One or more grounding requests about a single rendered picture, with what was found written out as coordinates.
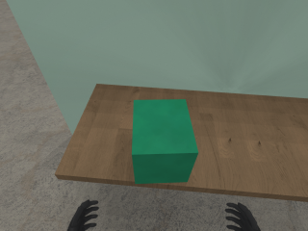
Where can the carton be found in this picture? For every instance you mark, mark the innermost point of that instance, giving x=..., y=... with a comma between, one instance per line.
x=164, y=148

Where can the left robot hand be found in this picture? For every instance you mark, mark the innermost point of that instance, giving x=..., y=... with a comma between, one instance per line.
x=80, y=218

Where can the table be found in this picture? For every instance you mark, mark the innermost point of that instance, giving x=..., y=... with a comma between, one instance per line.
x=248, y=144

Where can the right robot hand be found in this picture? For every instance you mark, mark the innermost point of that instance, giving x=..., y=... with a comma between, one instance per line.
x=245, y=219

